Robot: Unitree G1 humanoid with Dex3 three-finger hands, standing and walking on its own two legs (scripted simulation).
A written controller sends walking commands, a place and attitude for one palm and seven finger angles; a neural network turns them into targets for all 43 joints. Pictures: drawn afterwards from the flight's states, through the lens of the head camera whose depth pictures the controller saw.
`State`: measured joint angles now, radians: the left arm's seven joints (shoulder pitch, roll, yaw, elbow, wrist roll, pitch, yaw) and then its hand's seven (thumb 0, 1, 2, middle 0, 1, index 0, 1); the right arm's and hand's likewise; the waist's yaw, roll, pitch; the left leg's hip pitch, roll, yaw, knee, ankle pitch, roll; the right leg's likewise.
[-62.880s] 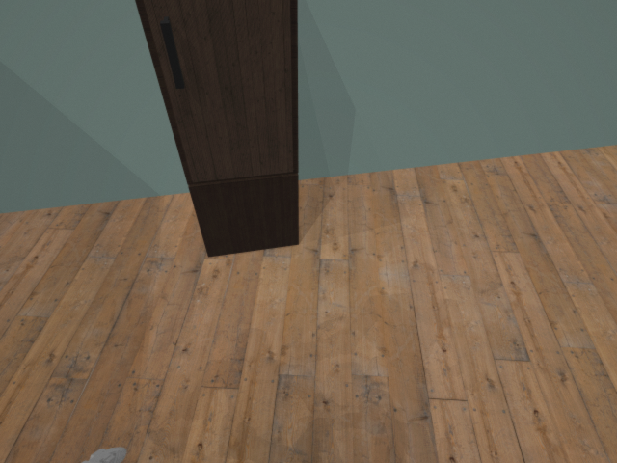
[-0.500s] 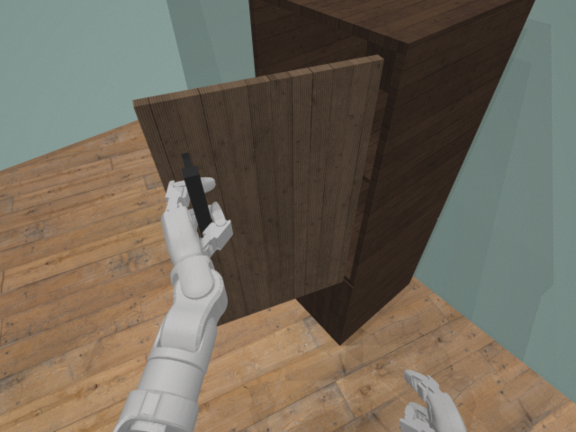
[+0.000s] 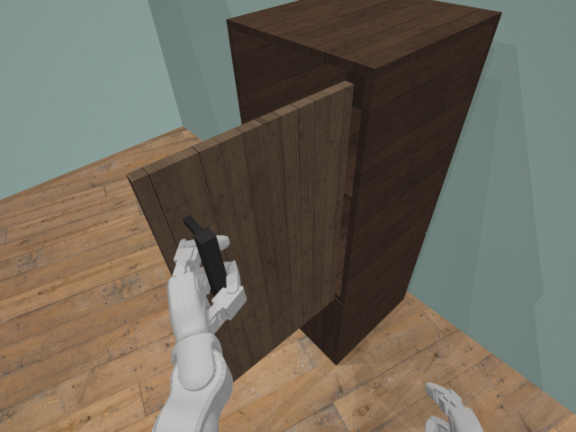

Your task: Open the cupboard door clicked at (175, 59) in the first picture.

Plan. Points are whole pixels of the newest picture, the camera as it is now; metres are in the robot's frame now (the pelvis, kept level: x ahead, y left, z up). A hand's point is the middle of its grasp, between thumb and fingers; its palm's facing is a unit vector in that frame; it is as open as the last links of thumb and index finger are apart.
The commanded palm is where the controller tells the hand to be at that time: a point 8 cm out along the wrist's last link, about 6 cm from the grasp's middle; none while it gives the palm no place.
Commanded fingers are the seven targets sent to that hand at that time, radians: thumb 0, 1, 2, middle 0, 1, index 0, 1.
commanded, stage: pull the door open along its arc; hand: left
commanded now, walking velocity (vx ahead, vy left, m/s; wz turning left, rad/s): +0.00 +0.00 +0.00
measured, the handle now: (209, 266) +0.32 +0.13 +0.10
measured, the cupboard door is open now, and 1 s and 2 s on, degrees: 89 92 94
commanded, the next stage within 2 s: open thumb and fingers to let go in 0.08 s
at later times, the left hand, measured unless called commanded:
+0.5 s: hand (243, 297) +0.26 +0.07 +0.10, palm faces +0.35 -0.94 -0.01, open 8.2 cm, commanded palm +0.22 +0.11 +0.09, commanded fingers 0.00 -0.29 0.39 -0.31 -1.22 -0.31 -1.22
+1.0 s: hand (246, 299) +0.26 +0.07 +0.10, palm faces +0.31 -0.95 -0.01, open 15.1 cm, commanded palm +0.22 +0.11 +0.09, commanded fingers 0.00 -0.50 0.30 -0.15 -0.30 -0.15 -0.30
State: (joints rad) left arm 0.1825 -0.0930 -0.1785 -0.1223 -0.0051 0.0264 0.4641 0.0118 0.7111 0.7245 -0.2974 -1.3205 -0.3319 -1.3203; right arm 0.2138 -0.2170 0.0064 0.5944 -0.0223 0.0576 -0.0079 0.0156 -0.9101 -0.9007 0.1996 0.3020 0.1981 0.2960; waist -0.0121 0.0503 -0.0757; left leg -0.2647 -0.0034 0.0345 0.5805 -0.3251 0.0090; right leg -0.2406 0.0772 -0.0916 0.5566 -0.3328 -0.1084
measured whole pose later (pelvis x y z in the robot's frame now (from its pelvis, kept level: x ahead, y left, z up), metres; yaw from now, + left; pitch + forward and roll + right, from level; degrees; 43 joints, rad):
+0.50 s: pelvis -0.01 -0.01 +0.00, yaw +2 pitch +0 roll +1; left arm 0.14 -0.08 -0.25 -0.14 0.02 0.10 0.52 0.01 0.32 0.64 -0.35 -1.27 -0.38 -1.28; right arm 0.14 -0.17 0.05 0.59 -0.03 0.11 -0.01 0.01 -0.91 -0.90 0.20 0.30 0.20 0.30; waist 0.01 0.05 -0.05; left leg -0.29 -0.01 -0.01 0.63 -0.33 0.00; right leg -0.26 0.07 -0.13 0.60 -0.35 -0.12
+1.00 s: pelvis -0.03 +0.00 +0.00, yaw +2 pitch -1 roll +0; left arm 0.06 -0.08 -0.30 -0.05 0.04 0.06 0.56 -0.01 -0.49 0.30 -0.26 -0.70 -0.26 -0.71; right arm 0.15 -0.17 0.03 0.61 -0.03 0.08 -0.01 0.02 -0.91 -0.90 0.20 0.30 0.20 0.30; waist 0.00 0.05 -0.04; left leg -0.31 -0.01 0.00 0.64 -0.31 0.01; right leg -0.27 0.07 -0.13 0.60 -0.32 -0.11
